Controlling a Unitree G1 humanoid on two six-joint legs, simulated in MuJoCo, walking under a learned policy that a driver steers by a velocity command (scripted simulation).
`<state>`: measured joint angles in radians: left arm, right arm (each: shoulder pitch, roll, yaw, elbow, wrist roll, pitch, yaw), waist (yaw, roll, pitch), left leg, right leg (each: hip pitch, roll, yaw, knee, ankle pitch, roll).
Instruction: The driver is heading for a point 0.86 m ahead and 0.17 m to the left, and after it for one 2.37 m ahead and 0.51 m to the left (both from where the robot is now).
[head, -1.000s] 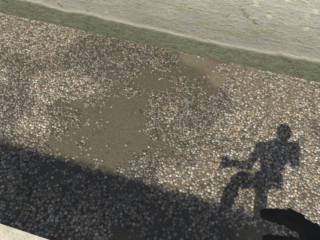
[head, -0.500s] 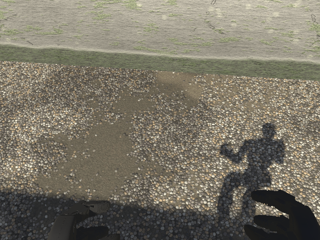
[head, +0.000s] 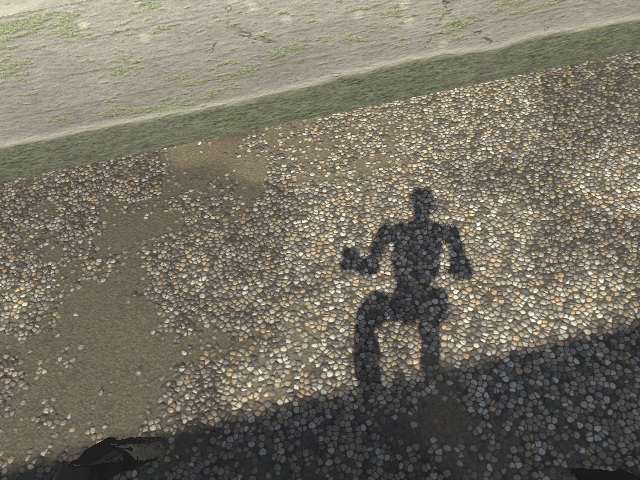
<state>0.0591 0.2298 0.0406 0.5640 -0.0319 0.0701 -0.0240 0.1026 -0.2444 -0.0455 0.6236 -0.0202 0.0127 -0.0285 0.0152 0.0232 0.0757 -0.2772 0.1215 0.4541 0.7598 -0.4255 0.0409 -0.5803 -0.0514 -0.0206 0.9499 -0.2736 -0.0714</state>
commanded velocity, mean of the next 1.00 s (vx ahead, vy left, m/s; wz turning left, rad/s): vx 1.00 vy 0.00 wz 0.40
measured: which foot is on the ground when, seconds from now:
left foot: down 0.00-0.08, up 0.10-0.48, down 0.50-0.70, up 0.72-1.00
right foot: down 0.00-0.52, up 0.54-0.64, down 0.66-1.00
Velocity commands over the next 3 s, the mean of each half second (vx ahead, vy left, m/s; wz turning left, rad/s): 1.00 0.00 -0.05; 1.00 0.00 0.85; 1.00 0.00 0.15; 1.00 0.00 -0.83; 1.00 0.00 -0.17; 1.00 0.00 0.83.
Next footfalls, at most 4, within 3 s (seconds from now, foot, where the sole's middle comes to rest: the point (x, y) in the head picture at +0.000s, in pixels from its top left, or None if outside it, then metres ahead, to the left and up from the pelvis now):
0.50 left None -0.01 0.06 -0.74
0.66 right None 0.10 -0.14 -0.74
1.04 left None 0.01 0.09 -0.74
1.38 right None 0.11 -0.07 -0.74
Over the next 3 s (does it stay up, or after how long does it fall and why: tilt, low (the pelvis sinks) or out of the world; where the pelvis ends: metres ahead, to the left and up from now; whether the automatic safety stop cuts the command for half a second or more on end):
stays up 0.00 -0.12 0.01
